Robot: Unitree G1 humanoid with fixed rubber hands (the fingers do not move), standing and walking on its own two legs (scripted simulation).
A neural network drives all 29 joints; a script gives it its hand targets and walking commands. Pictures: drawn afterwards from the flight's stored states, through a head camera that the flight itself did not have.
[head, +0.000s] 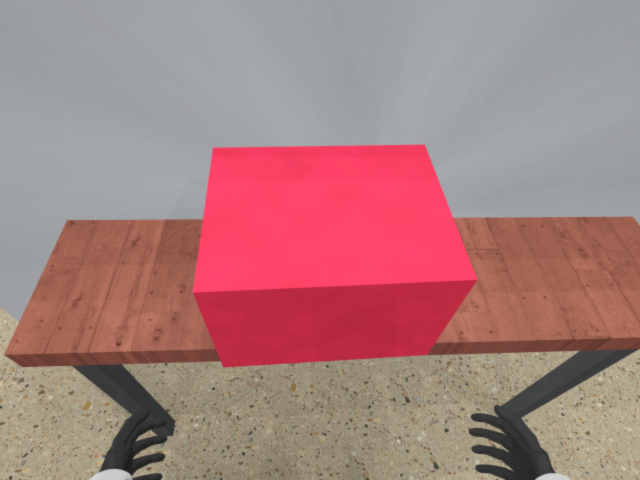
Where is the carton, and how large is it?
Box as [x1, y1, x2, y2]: [193, 145, 476, 367]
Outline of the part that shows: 424,145 213,148 193,293 223,367 426,354 475,282 476,278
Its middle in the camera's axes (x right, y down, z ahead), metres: +0.01 +0.02 +0.57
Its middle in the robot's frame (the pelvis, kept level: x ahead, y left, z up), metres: +0.42 +0.01 +0.01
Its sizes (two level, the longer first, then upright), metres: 0.306 0.235 0.213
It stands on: a table, 0.68 m high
